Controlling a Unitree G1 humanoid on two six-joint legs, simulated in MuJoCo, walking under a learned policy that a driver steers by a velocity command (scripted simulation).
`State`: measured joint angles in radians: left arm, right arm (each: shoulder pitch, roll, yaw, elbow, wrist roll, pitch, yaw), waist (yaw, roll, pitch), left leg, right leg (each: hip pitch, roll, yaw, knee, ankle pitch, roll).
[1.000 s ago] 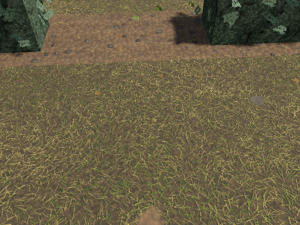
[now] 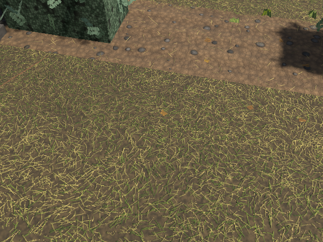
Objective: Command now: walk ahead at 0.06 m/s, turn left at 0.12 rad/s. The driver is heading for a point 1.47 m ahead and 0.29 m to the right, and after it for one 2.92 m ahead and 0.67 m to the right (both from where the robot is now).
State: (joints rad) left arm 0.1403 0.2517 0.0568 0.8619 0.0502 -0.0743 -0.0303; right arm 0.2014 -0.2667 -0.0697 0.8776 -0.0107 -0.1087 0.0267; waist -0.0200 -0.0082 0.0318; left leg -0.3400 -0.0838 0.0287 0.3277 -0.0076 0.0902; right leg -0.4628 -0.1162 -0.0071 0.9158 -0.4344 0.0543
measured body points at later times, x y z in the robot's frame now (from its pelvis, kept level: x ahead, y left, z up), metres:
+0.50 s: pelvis +0.06 -0.03 +0.00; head +0.08 -0.04 +0.45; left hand +0.17 +0.21 -0.13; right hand +0.18 -0.29 -0.13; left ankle +0.10 +0.07 -0.74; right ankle +0.04 -0.16 -0.74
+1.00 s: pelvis +0.07 -0.04 +0.00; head +0.10 -0.04 +0.45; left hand +0.17 +0.22 -0.13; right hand +0.18 -0.30 -0.14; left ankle +0.10 +0.07 -0.74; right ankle +0.04 -0.16 -0.74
